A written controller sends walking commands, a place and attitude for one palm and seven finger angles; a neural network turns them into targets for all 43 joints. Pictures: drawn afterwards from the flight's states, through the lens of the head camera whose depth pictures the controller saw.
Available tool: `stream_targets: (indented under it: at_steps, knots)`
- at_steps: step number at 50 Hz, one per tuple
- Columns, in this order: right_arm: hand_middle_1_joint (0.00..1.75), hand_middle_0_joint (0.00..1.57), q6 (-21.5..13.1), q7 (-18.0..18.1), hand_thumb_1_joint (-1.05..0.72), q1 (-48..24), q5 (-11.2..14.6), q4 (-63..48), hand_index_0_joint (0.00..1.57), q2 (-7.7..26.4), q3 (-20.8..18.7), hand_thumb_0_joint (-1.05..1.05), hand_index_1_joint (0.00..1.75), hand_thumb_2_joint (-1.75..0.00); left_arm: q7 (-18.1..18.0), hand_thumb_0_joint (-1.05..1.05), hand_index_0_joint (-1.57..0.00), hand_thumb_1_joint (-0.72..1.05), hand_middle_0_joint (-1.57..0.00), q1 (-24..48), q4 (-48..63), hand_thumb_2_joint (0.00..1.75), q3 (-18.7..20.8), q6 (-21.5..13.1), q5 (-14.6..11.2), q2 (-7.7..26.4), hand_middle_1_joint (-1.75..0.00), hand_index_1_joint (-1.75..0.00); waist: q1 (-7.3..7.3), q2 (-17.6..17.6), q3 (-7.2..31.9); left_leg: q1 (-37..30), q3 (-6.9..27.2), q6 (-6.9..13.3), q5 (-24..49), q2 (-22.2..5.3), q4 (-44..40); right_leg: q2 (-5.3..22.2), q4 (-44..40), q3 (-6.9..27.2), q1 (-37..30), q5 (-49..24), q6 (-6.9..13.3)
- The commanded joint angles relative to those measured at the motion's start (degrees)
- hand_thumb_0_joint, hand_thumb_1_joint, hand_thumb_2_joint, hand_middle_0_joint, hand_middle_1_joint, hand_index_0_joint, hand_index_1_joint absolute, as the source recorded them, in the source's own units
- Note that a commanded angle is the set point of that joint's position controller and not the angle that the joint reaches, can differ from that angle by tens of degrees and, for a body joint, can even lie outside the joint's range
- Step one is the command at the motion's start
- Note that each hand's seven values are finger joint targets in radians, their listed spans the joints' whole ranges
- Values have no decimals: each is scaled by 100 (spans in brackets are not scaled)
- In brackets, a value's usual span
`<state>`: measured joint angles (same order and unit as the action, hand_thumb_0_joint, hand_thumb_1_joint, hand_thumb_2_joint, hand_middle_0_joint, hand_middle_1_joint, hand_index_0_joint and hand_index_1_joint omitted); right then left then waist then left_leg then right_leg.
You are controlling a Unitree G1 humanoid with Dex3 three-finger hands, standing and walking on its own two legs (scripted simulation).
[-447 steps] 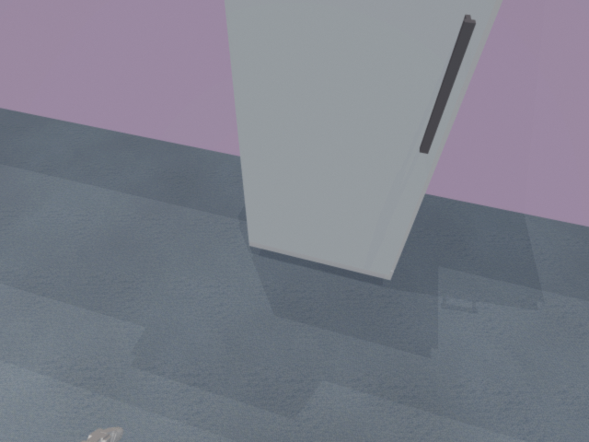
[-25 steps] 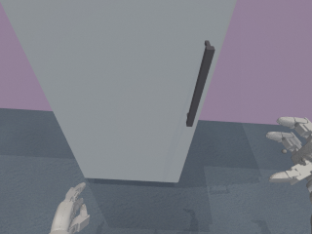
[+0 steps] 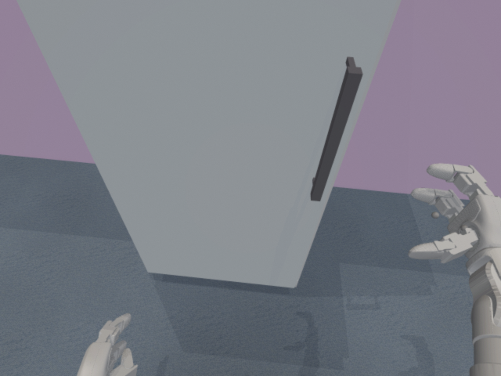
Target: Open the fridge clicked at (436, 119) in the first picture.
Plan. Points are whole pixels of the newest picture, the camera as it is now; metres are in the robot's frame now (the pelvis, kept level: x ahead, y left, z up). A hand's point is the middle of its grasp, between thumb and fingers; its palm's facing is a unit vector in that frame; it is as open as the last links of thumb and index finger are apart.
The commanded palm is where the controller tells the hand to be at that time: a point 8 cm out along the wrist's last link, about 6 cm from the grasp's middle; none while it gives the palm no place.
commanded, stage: move the hooked fingers beside the handle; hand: right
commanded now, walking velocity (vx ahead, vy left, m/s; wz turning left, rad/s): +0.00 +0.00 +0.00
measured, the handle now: (330, 139) +0.53 -0.12 +0.10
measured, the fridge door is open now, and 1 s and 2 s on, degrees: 0 0 0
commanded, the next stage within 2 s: none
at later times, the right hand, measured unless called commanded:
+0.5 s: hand (405, 188) +0.38 -0.22 +0.13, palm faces +0.05 +1.00 +0.02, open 14.0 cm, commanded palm +0.36 -0.26 +0.13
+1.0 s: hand (369, 159) +0.45 -0.17 +0.12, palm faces +0.05 +1.00 +0.01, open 14.0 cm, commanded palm +0.43 -0.23 +0.12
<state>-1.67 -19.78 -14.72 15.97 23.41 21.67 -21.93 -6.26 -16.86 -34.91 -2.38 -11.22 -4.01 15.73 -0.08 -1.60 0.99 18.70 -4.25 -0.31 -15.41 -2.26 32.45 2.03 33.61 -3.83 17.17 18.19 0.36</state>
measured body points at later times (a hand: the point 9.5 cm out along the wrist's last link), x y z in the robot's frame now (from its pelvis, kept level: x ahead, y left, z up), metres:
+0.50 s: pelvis +0.00 +0.00 +0.00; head +0.02 +0.00 +0.45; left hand +0.14 +0.24 -0.10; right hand +0.38 -0.27 +0.13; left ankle +0.02 +0.12 -0.73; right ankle -0.01 -0.11 -0.73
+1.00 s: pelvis -0.01 +0.00 -0.01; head +0.04 +0.01 +0.44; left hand +0.05 +0.27 -0.12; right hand +0.44 -0.23 +0.12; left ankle +0.02 +0.12 -0.73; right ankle -0.01 -0.11 -0.73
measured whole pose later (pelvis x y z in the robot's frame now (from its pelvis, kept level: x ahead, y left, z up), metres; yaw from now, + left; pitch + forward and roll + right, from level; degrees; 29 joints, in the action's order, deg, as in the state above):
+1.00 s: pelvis -0.01 +0.00 -0.01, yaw +1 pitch +7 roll +0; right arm -12.8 -9.8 -43.2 8.6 54.6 20.6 -18.4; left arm -3.2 -20.8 -38.5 -1.4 -4.1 -2.5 15.3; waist 4.7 -0.9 1.9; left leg 27.5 -3.8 0.0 -15.8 -1.9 36.2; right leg 2.6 37.7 -4.0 25.9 18.9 0.3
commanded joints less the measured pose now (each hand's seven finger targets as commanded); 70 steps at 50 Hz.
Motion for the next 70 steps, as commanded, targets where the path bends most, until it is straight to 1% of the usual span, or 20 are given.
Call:
stream_targets:
  at_steps: [1, 3, 7, 8, 14, 17, 20, 23, 30, 33, 37, 38, 45, 48, 51, 55, 58, 64, 67, 70]
  knots:
    - [120, 30, -549, 112, 50, -2487, 69, -1531, 30, 1207, -60, 0, 120, -30, -68, 0, -20, 90, -20, 413, 745, 90, 263, -328, 19, 662, -30, -30, 86, -318, 1413, -383, 94, 136, 1287, 241, -336, -133, -499, 361, -645, -1425, 66]
    - [120, 30, -495, 167, 50, -2496, 43, -1215, 30, 1187, -31, 0, 120, -30, -79, 0, -20, 90, -20, 349, 665, 90, 263, -299, 25, 699, -30, -30, 86, 6, 1277, -356, 73, 136, 1154, 246, -371, -111, -522, 389, -525, -1297, 70]
    - [120, 30, -355, 323, 50, -2673, -98, -1002, 30, 940, 210, 0, 120, -30, -58, 0, -20, 90, -20, 378, 620, 90, 256, -232, 22, 663, -30, -30, 76, -192, 1416, -337, 55, 155, 1222, 206, -330, -148, -543, 413, -595, -1387, 44]
    - [120, 30, -344, 373, 50, -2554, -102, -911, 30, 1071, 74, 0, 120, -30, -43, 0, -20, 90, -20, 356, 616, 90, 265, -195, 42, 684, -30, -30, 12, 60, 1487, -491, 65, 158, 1350, 206, -325, -128, -517, 398, -537, -1498, 61]
    - [120, 30, -470, 552, 50, -2692, -169, -842, 30, 1240, -153, 0, 120, -30, 48, 0, -20, 90, -20, 375, 688, 90, 259, -24, 70, 650, -30, -30, -72, 85, 1714, -763, 98, 161, 1826, 194, -202, -128, -484, 345, -449, -1893, 48]
    - [120, 30, -567, 581, 50, -2968, -231, -925, 30, 924, 165, 0, 120, -30, 77, 0, -20, 90, -20, 353, 674, 90, 264, 9, 67, 604, -30, -30, 21, -337, 1726, -575, 107, 169, 1891, 208, -189, -128, -414, 317, -628, -2058, 23]
    - [120, 30, -545, 546, 50, -3215, -228, -548, 30, 790, 344, 0, 120, -30, 75, 0, -20, 90, -20, 274, 606, 90, 282, 75, 47, 654, -30, -30, 166, 56, 1518, -413, 91, 149, 1634, 233, -242, -116, -418, 338, -466, -1667, 55]
    - [120, 30, -513, 543, 50, -3480, -247, -49, 30, 1071, 161, 0, 120, -30, 33, 0, -20, 90, -20, 191, 504, 90, 297, 165, 47, 719, -30, -30, 210, 253, 1408, -331, 118, 147, 1341, 223, -281, -126, -394, 335, -270, -1300, 84]
    - [120, 30, -913, 676, 50, -4543, -382, 108, 30, 955, 442, 0, 120, -30, 76, 0, -20, 90, -20, 42, 437, 90, 296, 221, 86, 679, -30, -30, 292, -232, 1907, -272, 162, 174, 1421, 221, -148, -172, -252, 392, -408, -1445, 68]
    - [120, 30, -1033, 756, 50, -4585, -379, 682, 30, 1157, 234, 0, 120, -30, 99, 0, -20, 90, -20, -122, 327, 90, 316, 262, 112, 739, -30, -30, 304, 296, 1879, -348, 149, 148, 1386, 240, -128, -154, -227, 408, -150, -1336, 87]
    - [120, 30, -1047, 826, 50, -4754, -504, 1120, 30, 900, 450, 0, 120, -30, 169, 0, -20, 90, -20, -198, 319, 90, 331, 318, 100, 728, -30, -30, 320, -153, 1848, -140, 150, 160, 1419, 234, -59, -181, -216, 350, -100, -1332, 62]
    - [120, 30, -1037, 871, 50, -4693, -528, 1477, 30, 1072, 275, 0, 120, -30, 181, 0, -20, 90, -20, -293, 272, 90, 347, 354, 122, 759, -30, -30, 318, 223, 1714, -180, 146, 151, 1350, 230, -78, -167, -192, 370, 104, -1244, 86]
    - [120, 30, -1451, 989, 50, -5485, -643, 1488, 30, 1217, 211, 0, 120, -30, 265, 0, -20, 90, -20, -483, 301, 90, 387, 460, 156, 750, -30, -30, 372, -60, 2213, -240, 254, 139, 1557, 269, 53, -192, -69, 286, 99, -1311, 101]
    - [120, 30, -1614, 1023, 50, -5771, -687, 1889, 30, 1451, 73, 0, 120, -30, 248, 0, -20, 90, -20, -643, 174, 90, 400, 512, 185, 796, -30, -30, 492, 302, 2078, -229, 264, 115, 1448, 278, 46, -174, -28, 302, 324, -1148, 128]
    - [120, 30, -1630, 1003, 50, -6170, -821, 2322, 30, 1174, 391, 0, 120, -30, 265, 0, -20, 90, -20, -717, 87, 90, 393, 528, 178, 781, -30, -30, 634, -156, 1892, 212, 248, 123, 1194, 280, 49, -186, -25, 321, 329, -920, 103]
    - [120, 30, -1683, 985, 50, -5713, -756, 2467, 30, 1438, 21, 0, 120, -30, 303, 0, -20, 90, -20, -840, 159, 90, 436, 586, 212, 835, -30, -30, 442, 76, 2427, -150, 259, 129, 1558, 295, 164, -197, 42, 280, 357, -1227, 107]
    - [120, 30, -1695, 957, 50, -5550, -724, 2602, 30, 1239, 104, 0, 120, -30, 341, 0, -20, 90, -20, -897, 199, 90, 438, 627, 230, 811, -30, -30, 448, 258, 2308, -175, 233, 125, 1642, 309, 186, -196, 72, 256, 500, -1275, 120]
    - [120, 30, -1821, 1009, 50, -5493, -791, 2142, 30, 1820, -310, 0, 120, -30, 344, 0, -20, 90, -20, -859, 353, 90, 472, 739, 217, 830, -30, -30, 371, 210, 2370, -371, 325, 93, 1781, 312, 201, -191, 85, 173, 621, -1271, 157]
    - [120, 30, -1924, 941, 50, -5610, -771, 1603, 30, 1555, -44, 0, 120, -30, 342, 0, -20, 90, -20, -779, 389, 90, 478, 727, 196, 768, -30, -30, 395, -321, 2571, -258, 319, 127, 1910, 339, 223, -186, 133, 176, 234, -1500, 134]
    - [120, 30, -1869, 852, 50, -5381, -658, 1518, 30, 1360, 92, 0, 120, -30, 339, 0, -20, 90, -20, -760, 368, 90, 493, 717, 170, 779, -30, -30, 442, -182, 2559, -242, 273, 136, 1956, 371, 197, -155, 129, 219, 112, -1588, 136]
